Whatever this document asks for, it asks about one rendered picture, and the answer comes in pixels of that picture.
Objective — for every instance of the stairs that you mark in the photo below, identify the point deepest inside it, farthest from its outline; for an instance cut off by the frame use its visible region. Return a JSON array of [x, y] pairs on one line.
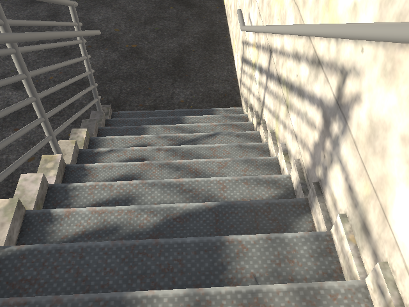
[[169, 199]]

